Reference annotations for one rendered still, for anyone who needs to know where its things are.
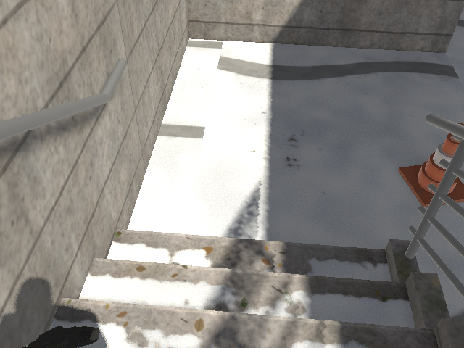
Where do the stairs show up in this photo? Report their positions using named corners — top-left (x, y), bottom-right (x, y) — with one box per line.
top-left (49, 229), bottom-right (438, 348)

